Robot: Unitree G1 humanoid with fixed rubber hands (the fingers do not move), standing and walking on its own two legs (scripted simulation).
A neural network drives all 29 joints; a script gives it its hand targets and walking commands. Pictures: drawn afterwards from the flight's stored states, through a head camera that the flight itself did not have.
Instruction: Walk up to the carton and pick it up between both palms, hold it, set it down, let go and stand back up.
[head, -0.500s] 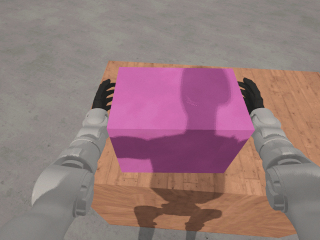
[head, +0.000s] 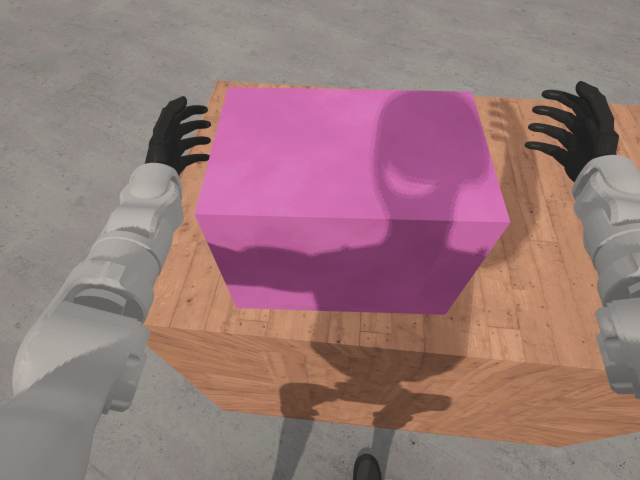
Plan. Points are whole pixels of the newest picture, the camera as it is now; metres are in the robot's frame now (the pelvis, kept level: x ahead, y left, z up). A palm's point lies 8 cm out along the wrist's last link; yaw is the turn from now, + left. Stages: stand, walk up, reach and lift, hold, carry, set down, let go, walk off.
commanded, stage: set down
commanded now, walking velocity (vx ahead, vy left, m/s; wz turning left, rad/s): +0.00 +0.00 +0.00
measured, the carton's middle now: (344, 209) +0.45 -0.02 +0.05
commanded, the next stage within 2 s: none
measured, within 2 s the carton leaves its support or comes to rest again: neither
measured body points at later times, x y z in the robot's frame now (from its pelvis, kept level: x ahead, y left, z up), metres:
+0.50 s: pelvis +0.01 +0.00 +0.01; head +0.06 +0.00 +0.46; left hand +0.48 +0.23 +0.20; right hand +0.48 -0.29 +0.22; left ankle -0.02 +0.16 -0.72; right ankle +0.09 -0.12 -0.72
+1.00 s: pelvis +0.01 +0.02 +0.02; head +0.04 +0.02 +0.47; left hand +0.43 +0.23 +0.17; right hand +0.42 -0.30 +0.18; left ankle -0.02 +0.16 -0.72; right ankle +0.09 -0.12 -0.72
